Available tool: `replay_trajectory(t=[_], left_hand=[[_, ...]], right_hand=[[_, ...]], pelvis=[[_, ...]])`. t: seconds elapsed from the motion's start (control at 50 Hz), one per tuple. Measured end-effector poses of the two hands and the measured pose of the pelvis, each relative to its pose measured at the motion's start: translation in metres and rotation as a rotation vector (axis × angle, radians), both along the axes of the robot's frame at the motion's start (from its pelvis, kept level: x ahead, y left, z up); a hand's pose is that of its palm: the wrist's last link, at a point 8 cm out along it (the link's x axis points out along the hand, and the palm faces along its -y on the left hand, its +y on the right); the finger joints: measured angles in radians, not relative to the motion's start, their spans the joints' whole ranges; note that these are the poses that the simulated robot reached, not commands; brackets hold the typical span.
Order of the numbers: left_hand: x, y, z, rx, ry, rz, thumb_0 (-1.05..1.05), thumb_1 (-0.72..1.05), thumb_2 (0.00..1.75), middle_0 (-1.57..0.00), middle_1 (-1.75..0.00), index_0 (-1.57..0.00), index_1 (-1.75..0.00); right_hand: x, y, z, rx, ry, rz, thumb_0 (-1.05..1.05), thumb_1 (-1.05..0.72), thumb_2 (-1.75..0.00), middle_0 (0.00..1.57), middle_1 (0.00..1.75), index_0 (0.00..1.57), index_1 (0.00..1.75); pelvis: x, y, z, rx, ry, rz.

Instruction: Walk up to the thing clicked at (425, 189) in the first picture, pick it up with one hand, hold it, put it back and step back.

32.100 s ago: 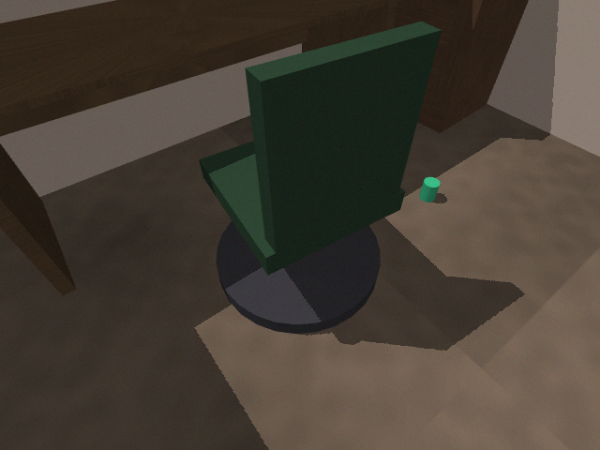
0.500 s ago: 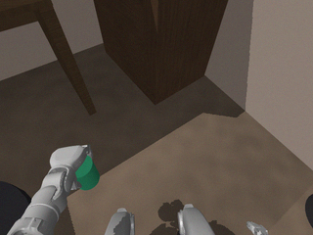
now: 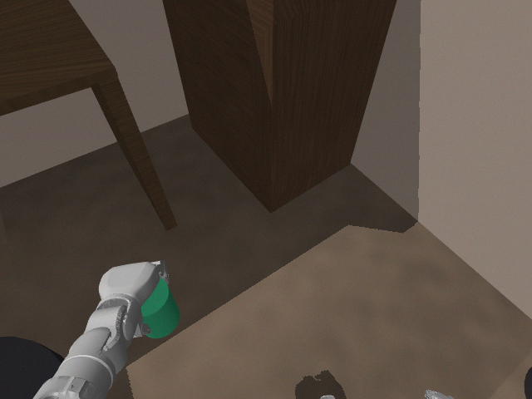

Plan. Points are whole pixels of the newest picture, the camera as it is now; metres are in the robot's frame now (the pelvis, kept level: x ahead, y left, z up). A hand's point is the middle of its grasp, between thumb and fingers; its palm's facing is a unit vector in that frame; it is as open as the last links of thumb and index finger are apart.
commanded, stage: hold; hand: left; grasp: from above
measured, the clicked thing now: (154, 307) +0.32 +0.21 -0.13
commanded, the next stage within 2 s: crouch in 1.94 s
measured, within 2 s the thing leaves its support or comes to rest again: neither
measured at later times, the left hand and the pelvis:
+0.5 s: hand (133, 293) +0.31 +0.22 -0.05, palm faces -0.48 -0.06 -0.87, open 10.3 cm; pelvis +0.02 +0.00 +0.02, yaw +0 degrees
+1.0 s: hand (128, 302) +0.29 +0.22 -0.03, palm faces -0.48 -0.05 -0.88, open 10.4 cm; pelvis +0.00 +0.00 +0.03, yaw -1 degrees
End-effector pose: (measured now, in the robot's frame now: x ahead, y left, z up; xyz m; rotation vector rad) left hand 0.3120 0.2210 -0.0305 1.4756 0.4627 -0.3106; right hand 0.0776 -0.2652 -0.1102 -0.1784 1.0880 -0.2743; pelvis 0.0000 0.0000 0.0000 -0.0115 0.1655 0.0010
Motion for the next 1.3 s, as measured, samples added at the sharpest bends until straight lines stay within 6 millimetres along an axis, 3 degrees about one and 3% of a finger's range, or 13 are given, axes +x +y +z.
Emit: replay_trajectory(t=[0.28, 0.54, 1.3], left_hand=[[0.005, 0.002, 0.025, 0.013, -0.016, -0.021, -0.03, -0.07, 0.77, -0.72, -0.86, -0.55, -0.77], [0.008, -0.003, 0.041, 0.008, 0.010, -0.035, -0.02, -0.06, 0.76, -0.70, -0.87, -0.53, -0.78], [-0.023, -0.006, 0.068, 0.005, -0.009, -0.057, -0.03, -0.07, 0.80, -0.68, -0.91, -0.51, -0.81]], right_hand=[[0.025, -0.001, 0.017, 0.001, -0.040, 0.005, 0.01, -0.92, -0.90, 0.21, 0.30, 0.21, 0.30], [0.032, -0.004, 0.026, 0.012, -0.067, 0.001, 0.01, -0.91, -0.90, 0.20, 0.30, 0.20, 0.30], [0.040, 0.004, 0.040, 0.030, -0.157, 0.053, 0.01, -0.92, -0.90, 0.20, 0.30, 0.20, 0.30]], pelvis=[[0.013, 0.001, 0.015, 0.005, -0.046, -0.003], [0.017, -0.001, 0.023, 0.008, -0.081, -0.010], [-0.006, -0.003, 0.032, 0.013, -0.160, -0.010]])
